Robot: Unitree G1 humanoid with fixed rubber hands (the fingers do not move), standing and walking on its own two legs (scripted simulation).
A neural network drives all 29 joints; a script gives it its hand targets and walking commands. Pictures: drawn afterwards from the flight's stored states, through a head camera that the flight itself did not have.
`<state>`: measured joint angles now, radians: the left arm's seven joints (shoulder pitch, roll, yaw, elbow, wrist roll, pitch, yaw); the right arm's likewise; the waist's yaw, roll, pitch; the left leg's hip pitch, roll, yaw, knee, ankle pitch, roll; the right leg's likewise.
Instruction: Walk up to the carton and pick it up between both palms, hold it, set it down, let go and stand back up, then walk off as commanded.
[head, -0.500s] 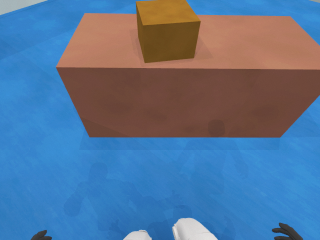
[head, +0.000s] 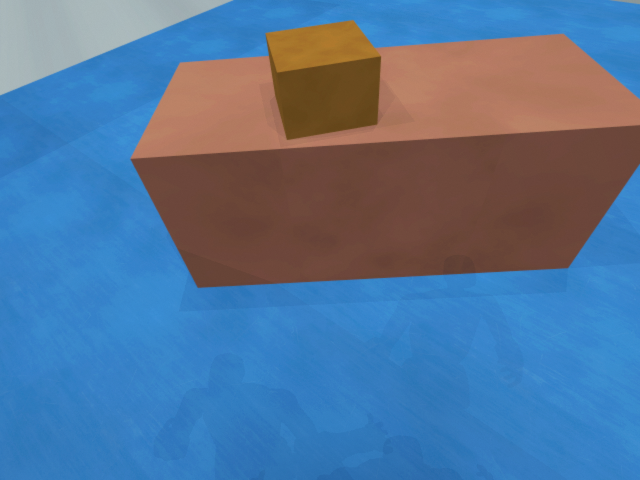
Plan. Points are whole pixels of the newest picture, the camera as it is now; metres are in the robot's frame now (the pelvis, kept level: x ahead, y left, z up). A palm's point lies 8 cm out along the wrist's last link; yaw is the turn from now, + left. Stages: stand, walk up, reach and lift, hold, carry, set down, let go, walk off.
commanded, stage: walk off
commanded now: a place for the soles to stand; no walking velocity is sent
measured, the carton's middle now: (321, 78) +1.15 +0.02 -0.04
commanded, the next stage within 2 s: stand in 1.14 s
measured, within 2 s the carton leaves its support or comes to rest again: neither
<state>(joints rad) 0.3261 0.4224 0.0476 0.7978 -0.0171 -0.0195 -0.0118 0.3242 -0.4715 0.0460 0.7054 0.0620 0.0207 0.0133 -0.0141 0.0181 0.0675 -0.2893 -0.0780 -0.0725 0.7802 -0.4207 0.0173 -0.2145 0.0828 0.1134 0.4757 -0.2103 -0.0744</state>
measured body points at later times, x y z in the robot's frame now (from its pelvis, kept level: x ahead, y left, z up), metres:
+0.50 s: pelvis +0.08 -0.01 -0.01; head +0.10 -0.03 +0.44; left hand +0.16 +0.32 -0.09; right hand +0.15 -0.32 -0.12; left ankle +0.02 +0.11 -0.72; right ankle +0.14 -0.13 -0.74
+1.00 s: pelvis +0.10 +0.00 -0.01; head +0.11 -0.01 +0.44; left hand +0.18 +0.32 -0.10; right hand +0.20 -0.31 -0.11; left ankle +0.09 +0.12 -0.74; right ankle +0.14 -0.13 -0.74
